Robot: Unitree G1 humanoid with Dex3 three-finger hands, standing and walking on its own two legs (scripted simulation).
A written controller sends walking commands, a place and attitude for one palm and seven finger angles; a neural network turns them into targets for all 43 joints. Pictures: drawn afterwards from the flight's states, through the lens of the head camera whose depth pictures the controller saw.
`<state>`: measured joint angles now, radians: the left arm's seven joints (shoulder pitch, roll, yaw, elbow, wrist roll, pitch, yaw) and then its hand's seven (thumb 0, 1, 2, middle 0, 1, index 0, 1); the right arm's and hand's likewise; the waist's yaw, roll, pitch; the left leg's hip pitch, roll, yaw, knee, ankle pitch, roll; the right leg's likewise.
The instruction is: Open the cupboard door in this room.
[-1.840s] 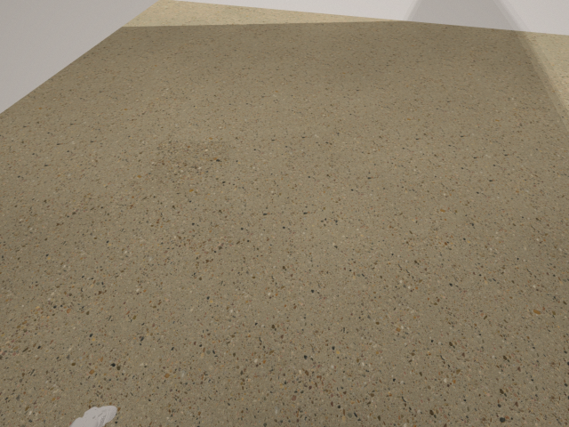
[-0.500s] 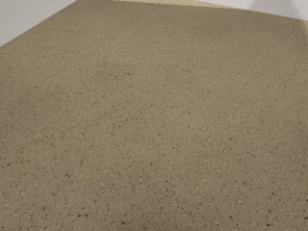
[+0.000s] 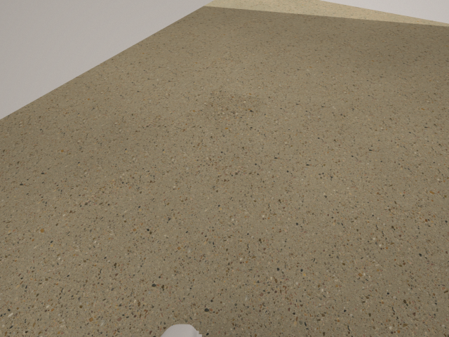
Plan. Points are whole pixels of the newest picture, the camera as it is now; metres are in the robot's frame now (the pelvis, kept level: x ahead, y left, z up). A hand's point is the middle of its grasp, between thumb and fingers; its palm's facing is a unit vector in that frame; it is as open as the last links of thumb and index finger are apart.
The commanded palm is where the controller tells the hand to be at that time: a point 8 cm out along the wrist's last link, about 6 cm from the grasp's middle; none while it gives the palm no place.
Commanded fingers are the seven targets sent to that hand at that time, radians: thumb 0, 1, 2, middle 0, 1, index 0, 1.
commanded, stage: turn or walk to find it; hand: left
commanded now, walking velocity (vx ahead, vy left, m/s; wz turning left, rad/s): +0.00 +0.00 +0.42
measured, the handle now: out of the picture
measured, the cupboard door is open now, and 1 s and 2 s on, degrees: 0 0 0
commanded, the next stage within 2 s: stand and wait in 0.68 s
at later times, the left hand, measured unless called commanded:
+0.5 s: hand out of the picture +0.02 +0.24 -0.16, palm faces +0.23 -0.93 -0.27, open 7.4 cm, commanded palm none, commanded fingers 0.00 0.90 0.90 -0.20 -0.30 -0.20 -0.30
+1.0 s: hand out of the picture -0.11 +0.21 -0.19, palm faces +0.39 -0.90 -0.20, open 7.4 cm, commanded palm none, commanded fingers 0.00 0.90 0.90 -0.20 -0.30 -0.20 -0.30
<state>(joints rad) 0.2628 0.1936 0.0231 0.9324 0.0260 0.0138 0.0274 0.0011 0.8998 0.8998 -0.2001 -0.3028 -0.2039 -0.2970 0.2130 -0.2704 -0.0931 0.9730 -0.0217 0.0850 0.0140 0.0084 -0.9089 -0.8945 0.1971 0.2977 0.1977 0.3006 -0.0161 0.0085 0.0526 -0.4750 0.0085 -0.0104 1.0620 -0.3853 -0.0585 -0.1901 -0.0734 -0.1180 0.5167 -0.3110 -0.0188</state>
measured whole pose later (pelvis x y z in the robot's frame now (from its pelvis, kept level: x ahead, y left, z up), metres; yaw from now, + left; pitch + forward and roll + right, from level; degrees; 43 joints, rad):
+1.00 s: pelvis -0.05 +0.03 -0.01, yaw +19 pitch -2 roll +0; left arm 0.28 0.22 0.04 1.04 0.02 0.05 0.03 0.00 0.90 0.90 -0.20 -0.30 -0.20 -0.30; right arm 0.19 -0.17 -0.03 1.02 -0.02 0.02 -0.01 0.01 -0.91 -0.89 0.20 0.30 0.20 0.30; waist 0.03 -0.06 0.06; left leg -0.22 0.02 0.07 0.56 -0.30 0.02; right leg -0.31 -0.10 -0.11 0.72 -0.44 0.03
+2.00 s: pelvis -0.14 +0.00 -0.01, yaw +34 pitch -1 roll +0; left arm 0.22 0.17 0.03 1.03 0.02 0.02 0.03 0.00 0.90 0.90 -0.20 -0.30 -0.20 -0.30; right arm 0.21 -0.19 -0.05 1.05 -0.01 0.04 -0.01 0.01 -0.91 -0.89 0.20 0.30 0.20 0.30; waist -0.01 0.03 0.04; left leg -0.31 -0.03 0.00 0.55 -0.25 0.02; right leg -0.20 -0.04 -0.09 0.52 -0.30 0.02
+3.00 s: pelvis -0.21 +0.01 -0.02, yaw +43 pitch +1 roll -1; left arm 0.23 0.19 0.06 1.02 0.02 0.05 0.02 0.00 0.90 0.90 -0.20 -0.30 -0.20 -0.30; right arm 0.31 -0.17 -0.05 1.02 -0.04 0.05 0.00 0.01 -0.91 -0.89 0.20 0.30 0.20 0.30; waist -0.03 -0.01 0.04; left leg -0.40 -0.04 -0.03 0.66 -0.27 0.04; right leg -0.33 -0.09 -0.14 0.71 -0.45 0.03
